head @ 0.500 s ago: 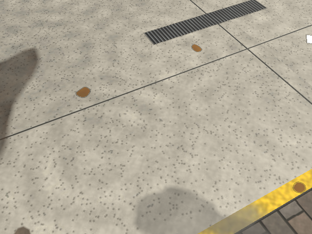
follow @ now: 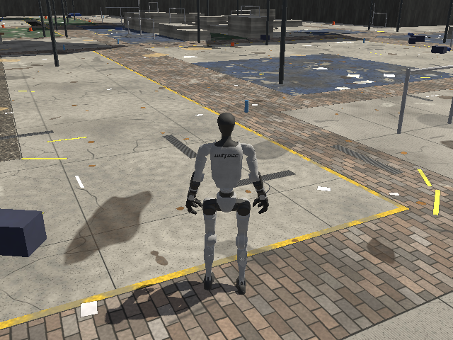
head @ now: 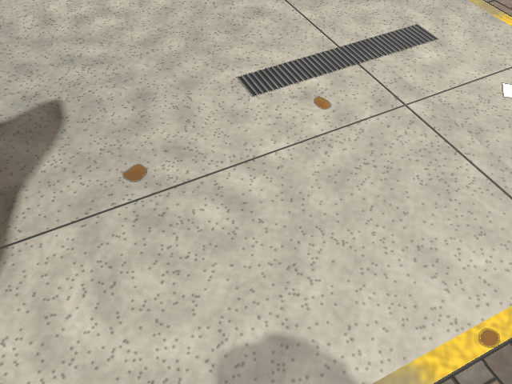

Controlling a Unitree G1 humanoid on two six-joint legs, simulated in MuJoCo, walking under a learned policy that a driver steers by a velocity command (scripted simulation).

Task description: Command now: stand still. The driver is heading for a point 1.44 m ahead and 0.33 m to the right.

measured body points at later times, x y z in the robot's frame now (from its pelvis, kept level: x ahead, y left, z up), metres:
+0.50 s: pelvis +0.00 -0.01 +0.00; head +0.01 -0.01 +0.45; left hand +0.05 +0.25 -0.14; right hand +0.07 -0.28 -0.14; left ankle +0.03 +0.14 -0.74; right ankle -0.03 -0.11 -0.74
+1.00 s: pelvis +0.03 +0.00 +0.00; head +0.02 +0.00 +0.45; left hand +0.01 +0.26 -0.15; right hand +0.06 -0.27 -0.14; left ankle +0.01 +0.12 -0.70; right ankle -0.03 -0.11 -0.74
